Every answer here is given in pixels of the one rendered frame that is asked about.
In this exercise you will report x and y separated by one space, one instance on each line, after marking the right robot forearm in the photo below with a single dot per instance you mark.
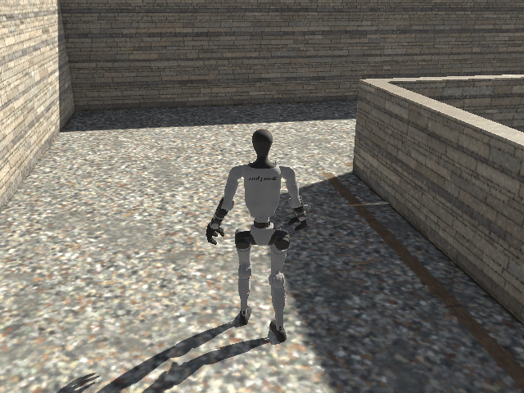
300 211

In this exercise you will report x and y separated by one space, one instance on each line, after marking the robot torso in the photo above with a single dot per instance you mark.
262 194

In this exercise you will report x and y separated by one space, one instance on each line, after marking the robot right hand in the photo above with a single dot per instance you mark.
299 227

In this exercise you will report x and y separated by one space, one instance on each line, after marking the left robot upper arm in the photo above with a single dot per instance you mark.
231 186

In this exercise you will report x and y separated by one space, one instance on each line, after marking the robot right shin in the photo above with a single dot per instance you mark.
278 300

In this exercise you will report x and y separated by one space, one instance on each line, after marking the right robot upper arm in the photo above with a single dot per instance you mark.
288 173

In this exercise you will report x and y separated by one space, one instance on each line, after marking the robot left hand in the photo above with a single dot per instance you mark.
212 232

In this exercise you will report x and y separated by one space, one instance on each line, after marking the left robot forearm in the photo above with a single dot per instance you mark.
218 216

